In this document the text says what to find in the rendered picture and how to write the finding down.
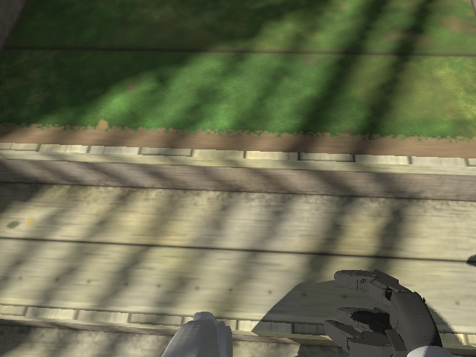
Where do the stairs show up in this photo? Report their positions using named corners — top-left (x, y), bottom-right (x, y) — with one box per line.
top-left (0, 159), bottom-right (476, 357)

